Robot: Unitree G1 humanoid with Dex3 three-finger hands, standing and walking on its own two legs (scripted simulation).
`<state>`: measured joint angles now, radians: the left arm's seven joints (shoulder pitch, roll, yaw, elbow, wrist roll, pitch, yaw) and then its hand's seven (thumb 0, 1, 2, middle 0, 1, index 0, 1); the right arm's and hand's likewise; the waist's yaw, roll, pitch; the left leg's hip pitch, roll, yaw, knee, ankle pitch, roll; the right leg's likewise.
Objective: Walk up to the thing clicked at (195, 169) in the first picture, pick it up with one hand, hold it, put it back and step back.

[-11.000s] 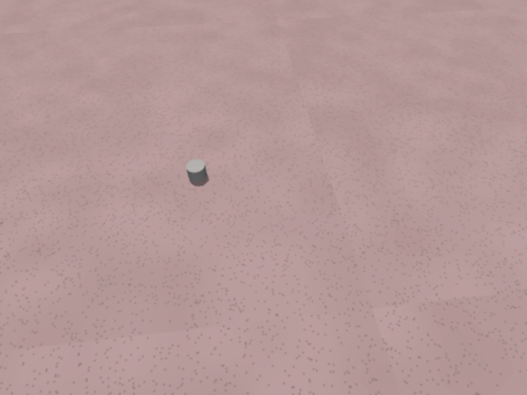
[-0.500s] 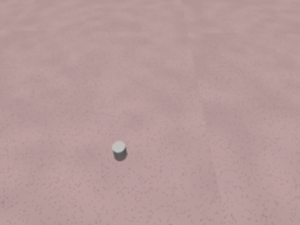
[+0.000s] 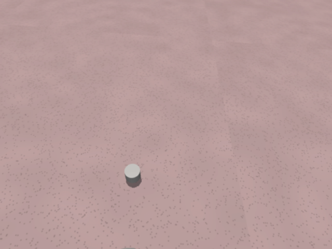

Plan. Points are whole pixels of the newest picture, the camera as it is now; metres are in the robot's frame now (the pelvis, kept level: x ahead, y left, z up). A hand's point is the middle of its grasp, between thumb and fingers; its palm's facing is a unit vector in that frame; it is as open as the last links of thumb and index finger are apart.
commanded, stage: walk up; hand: left
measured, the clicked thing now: (132, 173) +0.65 +0.20 -0.73
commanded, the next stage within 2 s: none
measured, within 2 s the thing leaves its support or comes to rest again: neither
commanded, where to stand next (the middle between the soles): +0.26 -0.03 m, yaw -2 degrees
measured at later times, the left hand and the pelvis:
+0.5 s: hand (83, 214) +0.22 +0.23 -0.11, palm faces -0.02 -0.92 -0.40, open 7.4 cm; pelvis +0.16 -0.04 +0.01, yaw -1 degrees
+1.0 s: hand (95, 189) +0.30 +0.23 -0.15, palm faces -0.04 -0.93 -0.36, open 7.4 cm; pelvis +0.24 -0.03 +0.00, yaw -2 degrees
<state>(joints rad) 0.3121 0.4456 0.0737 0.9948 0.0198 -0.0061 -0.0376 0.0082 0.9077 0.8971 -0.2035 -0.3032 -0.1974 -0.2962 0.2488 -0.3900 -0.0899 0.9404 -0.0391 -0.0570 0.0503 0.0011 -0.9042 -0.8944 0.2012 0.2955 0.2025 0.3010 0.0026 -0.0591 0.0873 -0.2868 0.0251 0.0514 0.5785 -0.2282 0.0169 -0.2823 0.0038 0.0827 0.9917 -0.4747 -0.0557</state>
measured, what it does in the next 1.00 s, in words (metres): walks ahead: right foot, then left foot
